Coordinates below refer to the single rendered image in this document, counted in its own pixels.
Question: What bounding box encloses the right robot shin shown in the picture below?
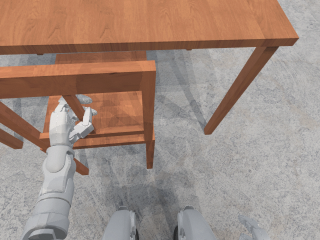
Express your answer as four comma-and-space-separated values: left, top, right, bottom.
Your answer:
178, 205, 194, 240

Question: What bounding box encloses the table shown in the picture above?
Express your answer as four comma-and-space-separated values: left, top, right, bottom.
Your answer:
0, 0, 299, 149

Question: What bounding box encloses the chair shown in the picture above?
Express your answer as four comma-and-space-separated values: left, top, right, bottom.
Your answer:
0, 50, 156, 176

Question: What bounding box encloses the robot right hand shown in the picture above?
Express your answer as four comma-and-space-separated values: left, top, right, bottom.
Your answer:
238, 214, 271, 240

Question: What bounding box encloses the left robot thigh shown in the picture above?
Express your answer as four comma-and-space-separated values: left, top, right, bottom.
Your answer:
101, 209, 136, 240

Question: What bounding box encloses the robot left forearm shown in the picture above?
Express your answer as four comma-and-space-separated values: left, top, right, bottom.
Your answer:
19, 144, 77, 240

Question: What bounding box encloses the robot left hand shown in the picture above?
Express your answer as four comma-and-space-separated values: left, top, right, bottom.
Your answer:
49, 94, 98, 148

